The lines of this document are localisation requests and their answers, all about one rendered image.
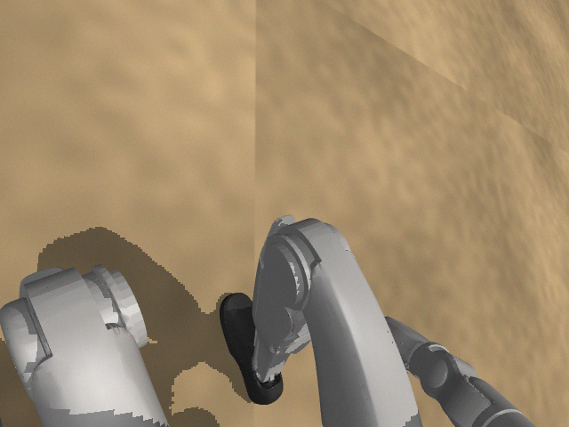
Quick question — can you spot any right robot foot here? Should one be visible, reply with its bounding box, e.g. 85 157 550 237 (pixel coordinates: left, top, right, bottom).
220 293 284 405

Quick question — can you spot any right robot hand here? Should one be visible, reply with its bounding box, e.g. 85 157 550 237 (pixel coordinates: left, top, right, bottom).
385 317 430 373

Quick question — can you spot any right robot arm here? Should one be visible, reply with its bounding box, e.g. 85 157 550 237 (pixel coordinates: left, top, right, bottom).
409 342 536 427

